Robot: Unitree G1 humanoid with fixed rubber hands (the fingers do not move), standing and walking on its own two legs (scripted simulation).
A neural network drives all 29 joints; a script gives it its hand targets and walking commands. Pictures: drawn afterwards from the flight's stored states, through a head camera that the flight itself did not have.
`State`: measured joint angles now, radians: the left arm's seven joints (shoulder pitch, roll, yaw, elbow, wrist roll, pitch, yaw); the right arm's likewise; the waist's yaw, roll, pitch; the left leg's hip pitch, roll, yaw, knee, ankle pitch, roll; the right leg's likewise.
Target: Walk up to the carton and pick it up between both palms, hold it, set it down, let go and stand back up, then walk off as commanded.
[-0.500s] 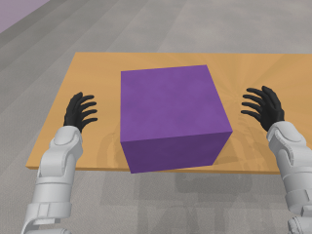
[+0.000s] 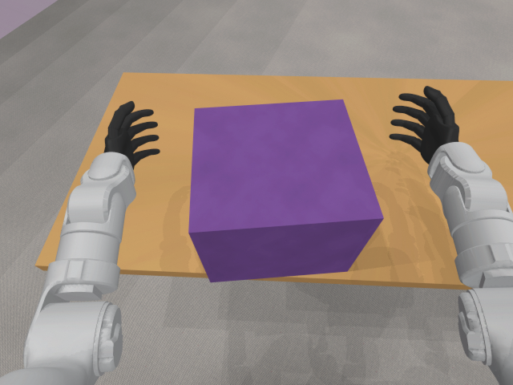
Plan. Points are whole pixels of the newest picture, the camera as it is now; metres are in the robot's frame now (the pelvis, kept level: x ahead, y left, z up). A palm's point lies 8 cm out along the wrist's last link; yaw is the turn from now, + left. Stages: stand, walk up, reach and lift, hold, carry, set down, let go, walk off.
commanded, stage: reach and lift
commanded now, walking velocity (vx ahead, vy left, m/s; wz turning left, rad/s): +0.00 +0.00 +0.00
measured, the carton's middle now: (274, 193) +0.43 +0.01 -0.01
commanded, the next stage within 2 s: none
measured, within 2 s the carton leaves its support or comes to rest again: neither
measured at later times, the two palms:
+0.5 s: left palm (149, 210) +0.38 +0.23 +0.00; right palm (382, 191) +0.44 -0.18 +0.01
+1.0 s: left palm (165, 206) +0.40 +0.20 -0.01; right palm (387, 186) +0.45 -0.18 +0.01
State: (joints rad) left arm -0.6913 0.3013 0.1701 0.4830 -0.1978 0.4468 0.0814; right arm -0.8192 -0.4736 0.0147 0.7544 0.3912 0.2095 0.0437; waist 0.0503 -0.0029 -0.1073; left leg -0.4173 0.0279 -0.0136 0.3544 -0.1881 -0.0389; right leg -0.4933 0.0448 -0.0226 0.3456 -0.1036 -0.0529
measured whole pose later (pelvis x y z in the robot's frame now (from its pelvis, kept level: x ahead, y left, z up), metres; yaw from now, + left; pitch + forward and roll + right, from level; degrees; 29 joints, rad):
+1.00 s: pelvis -0.02 +0.00 -0.04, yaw +1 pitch +29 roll +1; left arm -0.87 0.19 0.01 1.27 -0.29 -0.31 0.07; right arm -0.96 -0.36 0.18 1.28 0.40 -0.25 0.02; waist 0.08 -0.01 -0.28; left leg -0.88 0.02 -0.01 0.64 -0.26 -0.04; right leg -0.96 0.04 -0.02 0.63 -0.18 -0.06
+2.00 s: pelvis +0.00 +0.01 -0.01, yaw +1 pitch +22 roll +0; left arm -0.76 0.06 0.32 1.33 0.02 -0.50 0.09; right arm -0.80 -0.15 -0.33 1.24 -0.21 -0.40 -0.01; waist 0.03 0.03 -0.19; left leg -0.64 0.02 0.00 0.48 -0.23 -0.02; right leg -0.70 0.03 -0.02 0.45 -0.14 -0.04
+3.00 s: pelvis -0.02 +0.01 -0.02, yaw +2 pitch +24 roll +1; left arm -0.73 0.08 0.21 1.36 -0.08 -0.54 0.10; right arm -0.80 -0.17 -0.22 1.33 -0.15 -0.50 -0.07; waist 0.02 0.01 -0.26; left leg -0.71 0.01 0.00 0.47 -0.18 -0.03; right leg -0.77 0.01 -0.05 0.45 -0.10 -0.05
